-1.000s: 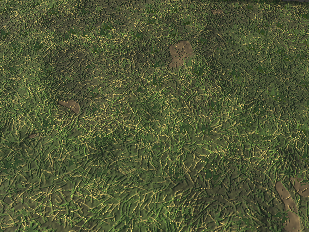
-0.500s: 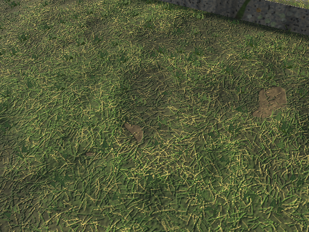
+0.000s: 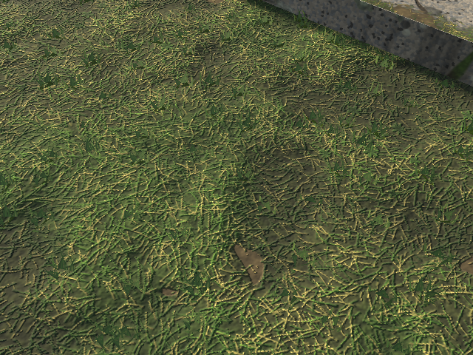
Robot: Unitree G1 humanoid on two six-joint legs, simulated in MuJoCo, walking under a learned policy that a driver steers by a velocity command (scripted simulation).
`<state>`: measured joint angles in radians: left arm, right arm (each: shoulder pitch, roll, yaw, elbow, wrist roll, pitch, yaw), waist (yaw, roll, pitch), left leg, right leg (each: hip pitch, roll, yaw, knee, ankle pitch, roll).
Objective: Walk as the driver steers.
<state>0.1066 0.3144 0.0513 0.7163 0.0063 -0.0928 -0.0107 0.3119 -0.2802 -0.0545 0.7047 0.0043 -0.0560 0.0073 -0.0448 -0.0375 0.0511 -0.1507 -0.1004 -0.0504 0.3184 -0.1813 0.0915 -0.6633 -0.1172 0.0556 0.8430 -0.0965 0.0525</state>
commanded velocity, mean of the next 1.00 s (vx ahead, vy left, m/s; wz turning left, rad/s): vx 0.42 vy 0.00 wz -0.38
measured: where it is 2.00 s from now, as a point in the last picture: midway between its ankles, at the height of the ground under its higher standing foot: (299, 270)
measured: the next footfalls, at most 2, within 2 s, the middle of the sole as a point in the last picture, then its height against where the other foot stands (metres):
right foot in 0.24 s outside the picture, level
left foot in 0.72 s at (236, 293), level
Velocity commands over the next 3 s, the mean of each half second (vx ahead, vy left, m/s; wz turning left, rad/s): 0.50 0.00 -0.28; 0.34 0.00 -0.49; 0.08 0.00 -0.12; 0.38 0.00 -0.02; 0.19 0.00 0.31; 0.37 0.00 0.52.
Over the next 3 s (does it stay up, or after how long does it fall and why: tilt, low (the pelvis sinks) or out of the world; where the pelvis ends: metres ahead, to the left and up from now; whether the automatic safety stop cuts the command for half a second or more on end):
stays up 1.07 -0.37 -0.02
